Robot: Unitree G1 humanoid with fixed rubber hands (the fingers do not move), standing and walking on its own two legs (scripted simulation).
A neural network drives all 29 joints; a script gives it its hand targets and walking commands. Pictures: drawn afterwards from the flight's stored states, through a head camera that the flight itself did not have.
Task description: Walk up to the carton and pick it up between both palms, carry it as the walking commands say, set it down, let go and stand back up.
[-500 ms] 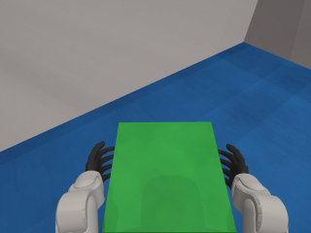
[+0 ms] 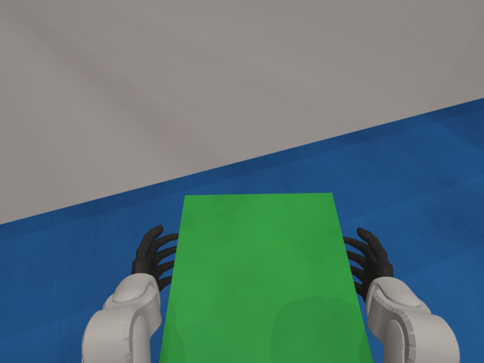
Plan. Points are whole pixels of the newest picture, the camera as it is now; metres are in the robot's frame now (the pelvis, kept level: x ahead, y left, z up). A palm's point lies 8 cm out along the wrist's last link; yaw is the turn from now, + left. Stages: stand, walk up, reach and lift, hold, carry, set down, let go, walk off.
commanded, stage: carry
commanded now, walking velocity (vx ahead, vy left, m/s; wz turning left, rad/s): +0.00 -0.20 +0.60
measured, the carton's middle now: (259, 295) +0.25 -0.01 +0.02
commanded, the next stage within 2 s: none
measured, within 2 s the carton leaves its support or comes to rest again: neither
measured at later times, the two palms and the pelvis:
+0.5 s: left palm (145, 351) +0.15 +0.14 +0.09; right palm (366, 264) +0.25 -0.16 +0.09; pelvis -0.02 -0.09 +0.01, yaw +20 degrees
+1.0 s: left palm out of the picture +0.09 +0.06 +0.08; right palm (367, 243) +0.29 -0.18 +0.09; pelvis +0.01 -0.21 +0.00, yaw +39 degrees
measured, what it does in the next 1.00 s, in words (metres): steps to the right, turning left: left foot, then right foot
